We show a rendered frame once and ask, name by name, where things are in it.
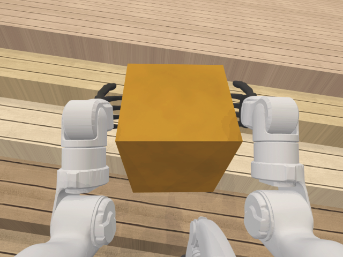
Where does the left robot upper arm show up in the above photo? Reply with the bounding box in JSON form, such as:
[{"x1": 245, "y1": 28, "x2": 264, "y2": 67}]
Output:
[{"x1": 14, "y1": 195, "x2": 116, "y2": 257}]

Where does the robot left hand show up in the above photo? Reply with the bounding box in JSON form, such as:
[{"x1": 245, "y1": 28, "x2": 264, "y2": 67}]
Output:
[{"x1": 95, "y1": 83, "x2": 122, "y2": 129}]

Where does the left robot forearm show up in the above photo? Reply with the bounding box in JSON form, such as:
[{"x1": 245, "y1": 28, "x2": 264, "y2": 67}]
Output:
[{"x1": 50, "y1": 99, "x2": 114, "y2": 237}]

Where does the robot right hand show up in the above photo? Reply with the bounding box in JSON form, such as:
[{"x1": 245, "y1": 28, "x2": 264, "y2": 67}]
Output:
[{"x1": 231, "y1": 81, "x2": 257, "y2": 128}]

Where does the carton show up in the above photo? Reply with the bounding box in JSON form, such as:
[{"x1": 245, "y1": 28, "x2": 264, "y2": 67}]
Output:
[{"x1": 115, "y1": 64, "x2": 243, "y2": 193}]

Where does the right robot shin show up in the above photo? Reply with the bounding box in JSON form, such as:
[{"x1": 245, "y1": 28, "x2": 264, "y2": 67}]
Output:
[{"x1": 185, "y1": 216, "x2": 207, "y2": 257}]

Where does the right robot thigh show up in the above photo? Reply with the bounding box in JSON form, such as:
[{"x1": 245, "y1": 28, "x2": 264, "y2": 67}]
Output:
[{"x1": 189, "y1": 218, "x2": 236, "y2": 257}]

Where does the right robot upper arm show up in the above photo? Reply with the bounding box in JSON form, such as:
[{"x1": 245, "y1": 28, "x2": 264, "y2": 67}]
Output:
[{"x1": 244, "y1": 190, "x2": 343, "y2": 257}]

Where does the right robot forearm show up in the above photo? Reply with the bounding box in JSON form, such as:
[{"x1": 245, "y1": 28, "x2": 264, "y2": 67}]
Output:
[{"x1": 241, "y1": 96, "x2": 314, "y2": 228}]

